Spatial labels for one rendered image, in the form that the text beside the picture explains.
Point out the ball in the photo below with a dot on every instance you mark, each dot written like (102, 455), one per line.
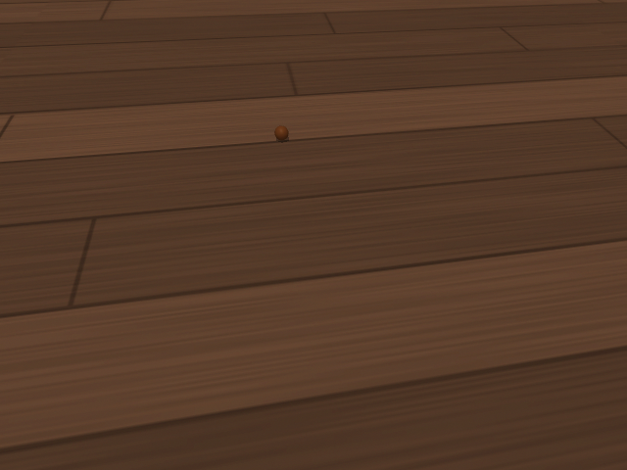
(281, 132)

